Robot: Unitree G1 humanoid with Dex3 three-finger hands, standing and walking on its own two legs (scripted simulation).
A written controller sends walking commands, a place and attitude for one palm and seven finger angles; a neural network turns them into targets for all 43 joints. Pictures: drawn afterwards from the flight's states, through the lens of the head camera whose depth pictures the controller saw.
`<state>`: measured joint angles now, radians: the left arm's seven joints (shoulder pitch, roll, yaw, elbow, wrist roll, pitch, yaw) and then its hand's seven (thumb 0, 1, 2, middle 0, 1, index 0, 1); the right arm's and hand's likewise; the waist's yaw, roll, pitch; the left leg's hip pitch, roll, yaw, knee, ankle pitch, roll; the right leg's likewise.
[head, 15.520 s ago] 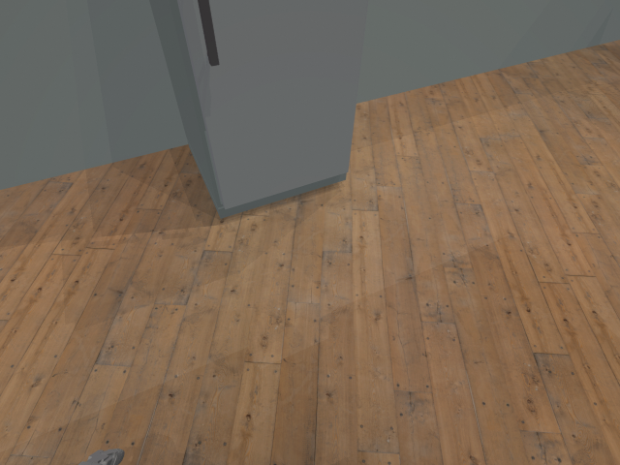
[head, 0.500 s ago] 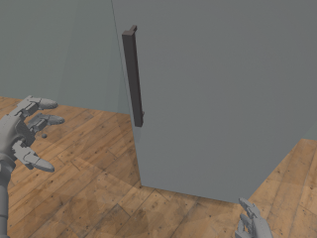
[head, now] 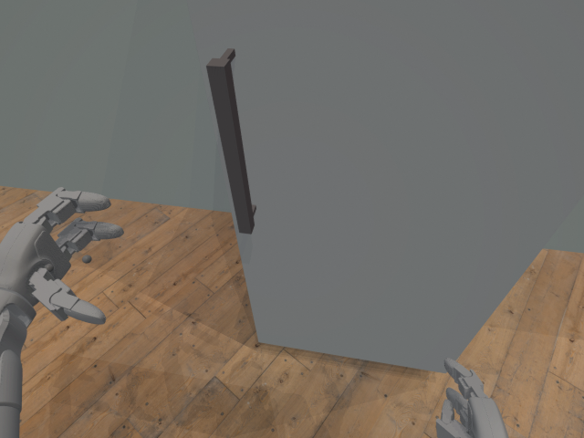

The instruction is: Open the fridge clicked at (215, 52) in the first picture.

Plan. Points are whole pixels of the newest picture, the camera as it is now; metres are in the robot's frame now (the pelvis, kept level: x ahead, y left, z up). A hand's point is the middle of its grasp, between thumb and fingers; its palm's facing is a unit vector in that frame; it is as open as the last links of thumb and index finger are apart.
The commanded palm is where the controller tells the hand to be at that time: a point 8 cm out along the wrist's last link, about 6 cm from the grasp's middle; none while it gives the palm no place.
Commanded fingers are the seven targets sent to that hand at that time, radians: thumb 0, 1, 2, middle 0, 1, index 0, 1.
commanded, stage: move the hooked fingers beside the handle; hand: left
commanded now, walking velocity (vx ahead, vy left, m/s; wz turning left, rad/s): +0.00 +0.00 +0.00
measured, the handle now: (239, 154) +0.51 +0.14 +0.13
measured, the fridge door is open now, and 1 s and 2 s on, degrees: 0 0 0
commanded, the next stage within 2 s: none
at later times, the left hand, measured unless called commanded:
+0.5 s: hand (116, 229) +0.33 +0.27 +0.14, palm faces -0.03 -1.00 -0.04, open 14.0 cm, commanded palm +0.30 +0.31 +0.14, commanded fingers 0.00 -0.50 0.30 -0.30 -1.20 -0.30 -1.20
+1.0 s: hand (151, 198) +0.39 +0.25 +0.13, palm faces -0.07 -1.00 -0.01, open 14.0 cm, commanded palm +0.37 +0.29 +0.14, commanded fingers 0.00 -0.50 0.30 -0.30 -1.20 -0.30 -1.20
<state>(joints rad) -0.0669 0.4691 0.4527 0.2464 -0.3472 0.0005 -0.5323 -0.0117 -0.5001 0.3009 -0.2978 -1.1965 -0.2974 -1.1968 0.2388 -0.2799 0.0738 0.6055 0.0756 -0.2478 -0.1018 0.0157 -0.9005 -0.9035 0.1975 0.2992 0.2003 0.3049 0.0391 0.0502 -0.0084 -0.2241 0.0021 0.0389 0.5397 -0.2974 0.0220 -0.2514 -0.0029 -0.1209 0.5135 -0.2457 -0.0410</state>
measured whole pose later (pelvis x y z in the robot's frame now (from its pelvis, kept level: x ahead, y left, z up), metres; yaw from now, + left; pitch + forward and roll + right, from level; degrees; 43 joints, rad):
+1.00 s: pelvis +0.01 +0.02 +0.00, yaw -1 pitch +4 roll -1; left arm -0.48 0.46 0.35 0.64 -0.26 -0.06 -0.45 -0.01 -0.50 0.30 -0.30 -1.20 -0.30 -1.20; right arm 0.30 -0.28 0.06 0.63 0.07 -0.17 -0.10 0.01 -0.90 -0.90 0.20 0.30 0.20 0.30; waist -0.02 0.02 -0.03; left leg -0.32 -0.01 0.06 0.56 -0.32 0.04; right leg -0.36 -0.01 -0.09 0.54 -0.25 -0.02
